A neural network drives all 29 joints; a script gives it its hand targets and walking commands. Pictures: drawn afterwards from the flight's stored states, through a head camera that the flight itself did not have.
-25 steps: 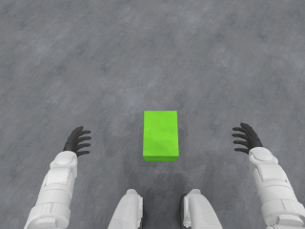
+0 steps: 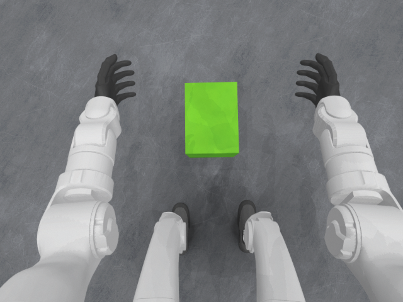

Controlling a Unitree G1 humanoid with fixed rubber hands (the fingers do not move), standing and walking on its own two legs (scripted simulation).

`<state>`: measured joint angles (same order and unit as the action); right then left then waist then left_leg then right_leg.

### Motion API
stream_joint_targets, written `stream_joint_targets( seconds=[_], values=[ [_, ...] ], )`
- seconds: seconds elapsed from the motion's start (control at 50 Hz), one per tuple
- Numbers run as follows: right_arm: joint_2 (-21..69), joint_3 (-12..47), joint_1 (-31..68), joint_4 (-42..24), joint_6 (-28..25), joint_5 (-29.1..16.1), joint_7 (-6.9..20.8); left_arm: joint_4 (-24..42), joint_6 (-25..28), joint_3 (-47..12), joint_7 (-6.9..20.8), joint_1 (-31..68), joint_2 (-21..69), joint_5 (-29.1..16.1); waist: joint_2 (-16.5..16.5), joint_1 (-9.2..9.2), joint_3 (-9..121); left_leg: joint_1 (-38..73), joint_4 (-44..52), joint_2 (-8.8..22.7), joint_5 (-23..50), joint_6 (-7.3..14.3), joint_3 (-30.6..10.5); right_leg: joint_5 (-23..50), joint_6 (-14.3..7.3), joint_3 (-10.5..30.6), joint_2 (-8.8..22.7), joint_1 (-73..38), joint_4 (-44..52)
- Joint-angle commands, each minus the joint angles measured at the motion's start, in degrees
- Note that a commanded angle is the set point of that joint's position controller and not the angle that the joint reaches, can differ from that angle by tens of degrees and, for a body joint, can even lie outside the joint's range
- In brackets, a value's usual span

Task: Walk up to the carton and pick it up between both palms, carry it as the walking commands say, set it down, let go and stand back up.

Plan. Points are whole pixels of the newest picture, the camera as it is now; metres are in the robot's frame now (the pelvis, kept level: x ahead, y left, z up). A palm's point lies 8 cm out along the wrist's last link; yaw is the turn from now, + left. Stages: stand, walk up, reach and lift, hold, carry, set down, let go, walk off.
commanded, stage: reach and lift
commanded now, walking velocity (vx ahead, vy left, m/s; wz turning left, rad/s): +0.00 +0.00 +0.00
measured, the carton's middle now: (211, 123) +0.53 +0.01 -0.57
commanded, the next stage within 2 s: none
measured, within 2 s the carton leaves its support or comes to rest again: neither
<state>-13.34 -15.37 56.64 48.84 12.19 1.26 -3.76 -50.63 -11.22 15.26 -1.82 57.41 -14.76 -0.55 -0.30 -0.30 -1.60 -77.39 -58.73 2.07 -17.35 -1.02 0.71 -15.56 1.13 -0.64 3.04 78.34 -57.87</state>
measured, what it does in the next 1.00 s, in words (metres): lowers itself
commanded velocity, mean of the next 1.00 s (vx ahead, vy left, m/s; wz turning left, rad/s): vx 0.00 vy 0.00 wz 0.00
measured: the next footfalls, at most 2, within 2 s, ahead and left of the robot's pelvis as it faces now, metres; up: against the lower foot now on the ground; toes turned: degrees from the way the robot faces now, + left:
none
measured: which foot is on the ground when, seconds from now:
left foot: down 0.00-1.00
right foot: down 0.00-1.00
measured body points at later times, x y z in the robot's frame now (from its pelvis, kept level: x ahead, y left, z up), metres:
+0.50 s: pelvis +0.01 +0.00 -0.02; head +0.34 +0.00 +0.28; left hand +0.54 +0.19 -0.15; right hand +0.54 -0.18 -0.15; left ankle +0.07 +0.13 -0.64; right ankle +0.09 -0.14 -0.64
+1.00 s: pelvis -0.02 +0.00 -0.18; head +0.34 +0.00 +0.10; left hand +0.54 +0.18 -0.32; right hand +0.54 -0.18 -0.32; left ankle +0.07 +0.13 -0.64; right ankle +0.08 -0.14 -0.64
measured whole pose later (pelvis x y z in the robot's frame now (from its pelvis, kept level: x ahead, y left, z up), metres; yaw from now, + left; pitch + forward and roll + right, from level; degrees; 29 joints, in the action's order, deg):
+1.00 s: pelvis -0.02 +0.00 -0.18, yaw +0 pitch +48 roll +0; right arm -14.5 -15.3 75.0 52.7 8.1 -2.0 -8.5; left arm -54.7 -7.4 12.9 -6.8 76.0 -16.9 -3.8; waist -0.2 0.0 -3.9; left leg -117.7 -100.2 1.6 -30.2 -2.0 -2.1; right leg -28.3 1.8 1.3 1.6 118.3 -99.0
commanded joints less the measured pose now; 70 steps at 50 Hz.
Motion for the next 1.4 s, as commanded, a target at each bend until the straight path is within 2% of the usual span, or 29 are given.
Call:
stream_joint_targets(
  seconds=[0.0, 0.14, 0.2, 0.26, 0.3, 0.38, 0.52, 0.6, 0.7, 0.8, 0.96, 1.16, 1.38],
  values=[
    [-5.70, -1.59, 16.52, -5.23, -2.54, 0.63, -0.63, 4.34, 2.57, 1.79, -0.26, 16.09, -6.40, 0.90, -0.21, -0.80, 54.56, 21.25, 4.12, -6.72, 13.09, -0.99, 2.18, 12.71, 1.22, -1.17, -7.51, -29.10, 1.70],
    [-4.16, -4.10, 24.14, -4.53, -4.70, 3.12, -0.76, 4.83, 4.85, 4.33, -0.39, 22.70, -4.70, 3.69, -0.16, -1.39, 61.54, 19.72, 2.98, -6.83, 19.64, -1.06, 2.06, 19.81, 1.28, -0.64, -8.61, -28.54, 0.24],
    [-3.06, -5.19, 22.71, -4.13, -5.25, 4.46, -0.71, 5.18, 5.31, 5.51, -0.42, 21.70, -3.71, 4.89, -0.13, -1.19, 64.55, 19.87, 2.34, -7.08, 23.98, -1.10, 2.05, 25.34, 1.23, -0.65, -9.00, -29.67, -0.66],
    [-1.81, -6.22, 20.76, -6.12, -5.91, 5.82, -0.54, 7.36, 5.96, 6.59, -0.15, 20.26, -2.76, 5.72, -0.06, -1.06, 67.29, 19.61, 1.70, -7.11, 29.18, -1.01, 1.79, 31.46, 1.05, -0.44, -9.18, -30.64, -1.43],
    [-1.19, -6.81, 20.74, -8.03, -6.25, 6.51, -0.29, 8.99, 6.23, 7.18, 0.02, 20.18, -2.26, 6.10, -0.02, -1.04, 67.49, 19.74, 1.50, -6.92, 31.30, -0.92, 1.50, 32.92, 1.07, -0.48, -9.18, -29.51, -1.49],
    [-0.16, -7.81, 20.72, -9.50, -6.50, 7.31, 0.42, 9.30, 6.14, 7.53, 0.39, 20.01, -0.80, 6.72, 0.25, -0.67, 64.55, 19.75, 0.47, -6.69, 30.42, -1.00, 1.06, 28.70, 1.46, -1.24, -9.02, -22.77, -1.35],
    [0.77, -8.75, 23.02, -5.42, -5.67, 7.93, 0.35, 4.91, 5.71, 8.22, 0.82, 22.69, -1.31, 7.44, -0.46, -0.45, 56.26, 5.47, -5.56, -7.41, 15.08, -1.34, 2.36, 14.79, 1.81, -1.59, -8.53, -13.59, -7.57],
    [-0.48, -8.81, 25.31, -2.98, -5.22, 7.06, -0.39, 2.86, 5.21, 7.45, 0.17, 25.39, -2.25, 6.86, 0.04, -0.10, 56.45, 0.39, -11.86, -7.77, 9.58, -1.65, 2.95, 9.29, 2.04, -2.44, -8.58, -7.90, -13.72],
    [-3.00, -7.23, 28.22, -2.97, -5.23, 4.42, -1.94, 3.20, 4.86, 5.02, -1.63, 28.41, -4.30, 4.53, 0.66, 0.20, 62.57, -1.86, -19.84, -7.89, 8.94, -1.84, 3.64, 9.32, 2.05, -3.58, -8.75, -5.65, -21.57],
    [-4.79, -3.24, 30.94, -4.96, -5.14, 0.30, -3.75, 4.62, 4.84, 1.30, -3.59, 31.26, -6.79, 0.56, 0.38, -0.01, 69.49, -3.34, -27.11, -7.57, 9.67, -1.72, 4.37, 10.71, 2.01, -3.94, -8.64, -6.28, -28.96],
    [-7.24, 0.77, 34.17, -2.02, -5.36, -3.97, -5.01, 1.87, 5.03, -2.86, -5.41, 34.49, -8.67, -3.95, 0.43, -0.11, 66.87, -8.40, -34.97, -6.75, 6.99, -1.68, 4.50, 7.54, 1.51, -4.00, -8.37, -0.51, -36.99],
    [-9.43, 2.67, 38.10, 5.17, -6.87, -6.48, -4.57, -4.41, 6.28, -4.98, -5.47, 38.03, -9.56, -5.73, 0.45, 0.07, 59.06, -12.90, -42.38, -6.12, 4.57, -1.49, 3.43, 4.15, 1.50, -3.80, -7.45, 7.44, -44.68],
    [-12.08, 5.92, 44.16, 10.50, -8.85, -10.47, -4.09, -8.19, 7.84, -8.45, -5.25, 43.90, -11.26, -8.85, 1.41, 0.45, 55.04, -13.23, -49.68, -5.19, 3.96, -1.71, 2.38, 2.79, 1.48, -3.43, -6.33, 11.73, -51.96]
  ],
)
